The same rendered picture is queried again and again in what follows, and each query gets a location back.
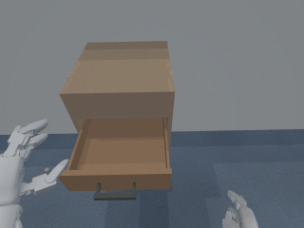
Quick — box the cabinet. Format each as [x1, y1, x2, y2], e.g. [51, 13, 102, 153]
[59, 41, 175, 154]

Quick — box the drawer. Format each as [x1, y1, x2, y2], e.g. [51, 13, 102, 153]
[58, 117, 172, 192]

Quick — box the handle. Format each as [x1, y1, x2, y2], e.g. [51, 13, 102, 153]
[93, 182, 137, 200]

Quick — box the right robot hand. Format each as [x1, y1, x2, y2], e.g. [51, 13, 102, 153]
[222, 190, 258, 228]

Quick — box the left robot forearm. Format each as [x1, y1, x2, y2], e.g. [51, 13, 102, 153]
[0, 203, 24, 228]

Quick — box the left robot hand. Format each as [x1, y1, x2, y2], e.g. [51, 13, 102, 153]
[0, 119, 69, 205]

